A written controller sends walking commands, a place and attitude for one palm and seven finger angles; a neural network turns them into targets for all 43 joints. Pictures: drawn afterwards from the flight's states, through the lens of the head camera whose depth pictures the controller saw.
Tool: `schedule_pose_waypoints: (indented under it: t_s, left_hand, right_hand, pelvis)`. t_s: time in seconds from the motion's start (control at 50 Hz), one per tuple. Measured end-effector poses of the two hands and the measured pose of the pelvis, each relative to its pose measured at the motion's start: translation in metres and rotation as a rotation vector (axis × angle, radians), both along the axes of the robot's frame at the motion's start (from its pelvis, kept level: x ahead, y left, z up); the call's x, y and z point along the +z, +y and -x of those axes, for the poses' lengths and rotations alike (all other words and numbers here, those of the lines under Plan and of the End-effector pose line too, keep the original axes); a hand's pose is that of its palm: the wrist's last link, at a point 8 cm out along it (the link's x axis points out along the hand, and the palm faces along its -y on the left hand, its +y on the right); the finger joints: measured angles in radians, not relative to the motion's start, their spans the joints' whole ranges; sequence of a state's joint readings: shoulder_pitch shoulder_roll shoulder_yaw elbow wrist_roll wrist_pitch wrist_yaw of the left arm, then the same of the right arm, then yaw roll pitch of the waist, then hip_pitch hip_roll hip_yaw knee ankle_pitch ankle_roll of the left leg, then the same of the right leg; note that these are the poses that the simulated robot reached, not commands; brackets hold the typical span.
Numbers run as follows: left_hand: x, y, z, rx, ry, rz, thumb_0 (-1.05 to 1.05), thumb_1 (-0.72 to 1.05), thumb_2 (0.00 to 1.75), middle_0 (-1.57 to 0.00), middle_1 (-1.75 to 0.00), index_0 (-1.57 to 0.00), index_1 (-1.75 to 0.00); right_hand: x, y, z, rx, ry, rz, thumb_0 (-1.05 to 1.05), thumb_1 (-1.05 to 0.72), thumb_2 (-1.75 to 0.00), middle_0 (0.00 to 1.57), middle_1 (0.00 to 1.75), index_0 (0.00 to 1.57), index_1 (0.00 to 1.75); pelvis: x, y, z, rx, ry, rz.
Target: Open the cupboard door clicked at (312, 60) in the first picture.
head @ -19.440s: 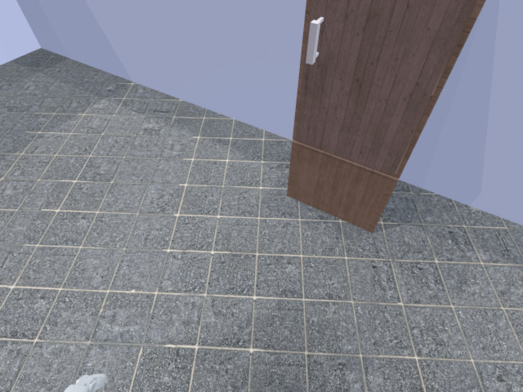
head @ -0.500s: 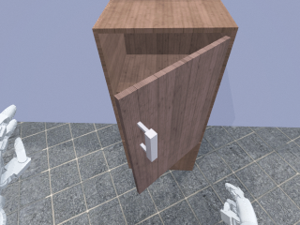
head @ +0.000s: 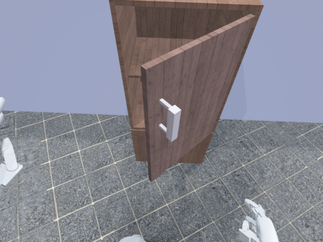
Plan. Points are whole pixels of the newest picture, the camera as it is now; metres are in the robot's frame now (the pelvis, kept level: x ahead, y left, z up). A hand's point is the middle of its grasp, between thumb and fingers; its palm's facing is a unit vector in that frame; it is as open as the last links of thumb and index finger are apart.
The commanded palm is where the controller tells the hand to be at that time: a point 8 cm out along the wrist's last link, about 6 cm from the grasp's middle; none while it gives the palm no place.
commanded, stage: step back with the hand held close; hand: left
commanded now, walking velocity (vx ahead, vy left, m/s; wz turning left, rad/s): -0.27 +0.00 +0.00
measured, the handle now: (167, 120) +0.41 +0.01 +0.06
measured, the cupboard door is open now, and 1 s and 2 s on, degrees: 43 43 43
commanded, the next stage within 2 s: stop stepping back and stand still in 0.48 s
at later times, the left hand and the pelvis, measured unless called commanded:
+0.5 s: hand out of the picture +0.13 +0.25 +0.19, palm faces +0.40 -0.82 -0.40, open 7.4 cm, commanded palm +0.06 +0.30 +0.19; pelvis -0.09 +0.00 +0.01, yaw -2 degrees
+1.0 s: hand out of the picture +0.04 +0.23 +0.18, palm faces +0.32 -0.81 -0.49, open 7.4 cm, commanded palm +0.00 +0.27 +0.19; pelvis -0.17 -0.01 +0.01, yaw -7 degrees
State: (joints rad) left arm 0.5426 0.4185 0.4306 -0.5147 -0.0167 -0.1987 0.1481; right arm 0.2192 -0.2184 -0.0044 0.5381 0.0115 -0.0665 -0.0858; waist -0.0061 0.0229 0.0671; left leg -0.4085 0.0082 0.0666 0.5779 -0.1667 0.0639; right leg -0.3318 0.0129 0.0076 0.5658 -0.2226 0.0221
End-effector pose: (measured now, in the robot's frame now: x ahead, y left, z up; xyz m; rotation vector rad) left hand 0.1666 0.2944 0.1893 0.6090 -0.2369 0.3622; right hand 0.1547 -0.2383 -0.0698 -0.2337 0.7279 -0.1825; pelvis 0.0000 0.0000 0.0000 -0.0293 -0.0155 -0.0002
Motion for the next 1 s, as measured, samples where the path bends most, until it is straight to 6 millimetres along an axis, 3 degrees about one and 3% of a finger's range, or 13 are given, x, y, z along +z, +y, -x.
schedule_pose_waypoints:
  t_s: [0.14, 0.26, 0.36, 0.48, 0.56, 0.64, 0.72, 0.8, 0.9, 1.0]
  left_hand:
    - [0.002, 0.002, 0.040, 0.051, -0.058, 0.021, 0.01, 0.89, 0.90, -0.21, -0.31, -0.22, -0.30]
    - [0.000, 0.012, 0.049, 0.008, -0.114, 0.039, 0.01, 0.88, 0.90, -0.21, -0.31, -0.22, -0.30]
    - [0.010, 0.022, 0.060, 0.005, -0.121, 0.019, 0.01, 0.88, 0.90, -0.21, -0.31, -0.22, -0.30]
    - [0.013, 0.003, 0.078, -0.047, -0.116, 0.081, 0.01, 0.89, 0.90, -0.21, -0.31, -0.21, -0.30]
    - [0.009, -0.018, 0.090, -0.124, -0.107, 0.035, 0.01, 0.89, 0.90, -0.21, -0.31, -0.21, -0.30]
    - [0.011, -0.029, 0.095, -0.184, -0.080, 0.024, 0.01, 0.89, 0.90, -0.21, -0.31, -0.21, -0.30]
    - [0.009, -0.027, 0.097, -0.205, -0.077, 0.025, 0.01, 0.88, 0.90, -0.21, -0.31, -0.22, -0.30]
    - [0.005, -0.025, 0.102, -0.184, -0.056, 0.046, 0.01, 0.88, 0.90, -0.21, -0.31, -0.22, -0.30]
    - [0.009, -0.033, 0.138, -0.170, 0.015, 0.012, 0.01, 0.89, 0.90, -0.21, -0.31, -0.22, -0.30]
    - [0.009, -0.026, 0.167, -0.105, -0.001, 0.028, 0.01, 0.88, 0.90, -0.21, -0.31, -0.22, -0.30]
  right_hand:
    - [-0.014, 0.010, 0.021, 0.058, 0.034, -0.014, 0.02, -0.90, -0.90, 0.20, 0.30, 0.20, 0.30]
    - [-0.011, 0.015, 0.041, 0.044, 0.033, 0.027, 0.02, -0.90, -0.90, 0.20, 0.30, 0.21, 0.30]
    - [0.001, 0.024, 0.058, 0.030, 0.000, -0.002, 0.02, -0.90, -0.90, 0.20, 0.30, 0.20, 0.30]
    - [0.011, 0.027, 0.077, 0.053, -0.026, -0.025, 0.02, -0.90, -0.90, 0.20, 0.30, 0.21, 0.30]
    - [0.001, 0.016, 0.094, 0.056, -0.043, -0.037, 0.01, -0.90, -0.90, 0.20, 0.30, 0.21, 0.30]
    - [-0.002, 0.001, 0.128, -0.012, 0.014, -0.025, 0.01, -0.90, -0.90, 0.20, 0.30, 0.21, 0.30]
    - [0.000, -0.016, 0.161, -0.109, 0.003, 0.015, 0.02, -0.90, -0.90, 0.20, 0.30, 0.21, 0.30]
    - [0.006, -0.027, 0.194, -0.152, -0.019, 0.029, 0.02, -0.90, -0.90, 0.20, 0.30, 0.20, 0.30]
    - [0.004, -0.033, 0.231, -0.160, 0.011, 0.007, 0.02, -0.91, -0.90, 0.20, 0.30, 0.20, 0.30]
    - [-0.003, -0.035, 0.256, -0.155, 0.103, 0.016, 0.02, -0.90, -0.90, 0.20, 0.30, 0.20, 0.30]
  pelvis:
    - [-0.004, 0.000, 0.023, 0.023, -0.001, -0.004]
    - [-0.008, 0.012, 0.044, 0.024, -0.008, 0.015]
    - [0.000, 0.011, 0.062, 0.009, 0.014, 0.040]
    - [0.008, 0.004, 0.085, -0.036, 0.073, 0.039]
    - [-0.003, -0.005, 0.113, -0.092, 0.093, -0.009]
    - [0.002, -0.005, 0.125, -0.118, 0.055, -0.006]
    - [-0.002, -0.002, 0.127, -0.134, 0.027, -0.005]
    - [0.001, -0.004, 0.148, -0.134, 0.004, -0.033]
    - [0.008, -0.010, 0.170, -0.097, 0.008, -0.027]
    - [0.014, -0.010, 0.174, -0.116, 0.023, -0.044]
